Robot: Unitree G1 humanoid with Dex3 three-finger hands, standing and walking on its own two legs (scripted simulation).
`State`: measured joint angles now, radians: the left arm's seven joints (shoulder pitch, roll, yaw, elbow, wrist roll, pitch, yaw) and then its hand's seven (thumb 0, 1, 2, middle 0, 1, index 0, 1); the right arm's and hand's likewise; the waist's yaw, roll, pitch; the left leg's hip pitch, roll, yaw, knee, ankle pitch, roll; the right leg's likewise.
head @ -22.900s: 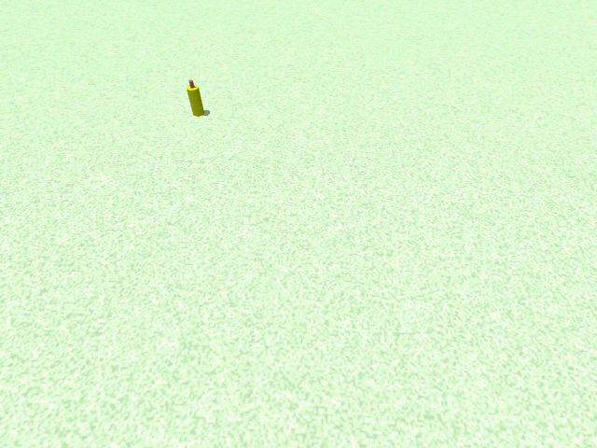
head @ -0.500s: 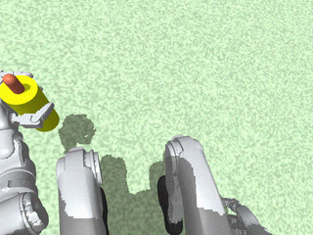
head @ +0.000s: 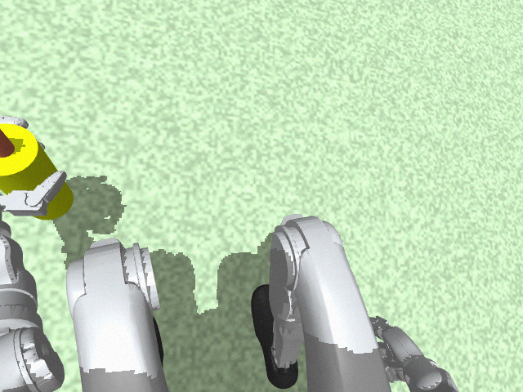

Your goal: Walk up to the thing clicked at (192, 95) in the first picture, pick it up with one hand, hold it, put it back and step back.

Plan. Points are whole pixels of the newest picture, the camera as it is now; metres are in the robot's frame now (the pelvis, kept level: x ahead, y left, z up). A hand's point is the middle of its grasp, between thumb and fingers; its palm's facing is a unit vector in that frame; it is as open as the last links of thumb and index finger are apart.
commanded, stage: lower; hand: left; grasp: from the side
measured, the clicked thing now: (24, 172) +0.43 +0.28 -0.10
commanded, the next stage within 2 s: loosen in 1.10 s
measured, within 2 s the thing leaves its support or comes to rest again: neither
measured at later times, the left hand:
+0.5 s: hand (40, 179) +0.43 +0.28 -0.15, palm faces +0.29 -0.96 -0.03, open 9.6 cm
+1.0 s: hand (47, 184) +0.44 +0.28 -0.19, palm faces +0.31 -0.95 -0.02, open 9.6 cm
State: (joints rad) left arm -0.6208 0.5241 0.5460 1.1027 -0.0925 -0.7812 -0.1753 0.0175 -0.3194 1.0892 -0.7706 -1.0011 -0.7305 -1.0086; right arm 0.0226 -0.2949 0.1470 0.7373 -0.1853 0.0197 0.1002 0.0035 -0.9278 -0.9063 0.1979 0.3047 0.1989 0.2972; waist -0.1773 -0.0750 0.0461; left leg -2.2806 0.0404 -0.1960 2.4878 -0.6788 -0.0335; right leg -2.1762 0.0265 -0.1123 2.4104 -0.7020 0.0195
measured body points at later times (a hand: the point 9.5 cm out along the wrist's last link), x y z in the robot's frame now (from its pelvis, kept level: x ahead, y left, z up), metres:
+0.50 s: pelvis +0.00 +0.00 -0.02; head +0.24 +0.12 +0.34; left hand +0.41 +0.33 -0.15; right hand +0.12 -0.27 -0.10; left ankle +0.08 +0.14 -0.28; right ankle +0.10 -0.12 -0.28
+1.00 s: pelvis -0.01 +0.01 -0.03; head +0.23 +0.15 +0.32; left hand +0.41 +0.33 -0.18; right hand +0.13 -0.26 -0.08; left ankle +0.08 +0.14 -0.28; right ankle +0.10 -0.12 -0.28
